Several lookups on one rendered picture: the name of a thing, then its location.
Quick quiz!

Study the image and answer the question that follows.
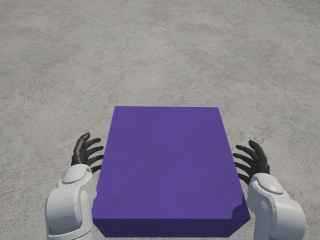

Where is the robot right hand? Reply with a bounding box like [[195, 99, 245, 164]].
[[232, 140, 270, 186]]

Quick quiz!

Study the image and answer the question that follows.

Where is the robot right forearm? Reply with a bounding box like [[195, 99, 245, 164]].
[[246, 173, 307, 240]]

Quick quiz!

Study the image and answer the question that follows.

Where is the robot left forearm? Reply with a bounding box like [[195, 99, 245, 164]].
[[44, 164, 97, 240]]

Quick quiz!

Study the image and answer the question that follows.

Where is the robot left hand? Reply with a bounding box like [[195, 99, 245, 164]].
[[71, 132, 104, 173]]

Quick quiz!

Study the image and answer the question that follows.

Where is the carton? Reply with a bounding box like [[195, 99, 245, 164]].
[[91, 106, 251, 238]]

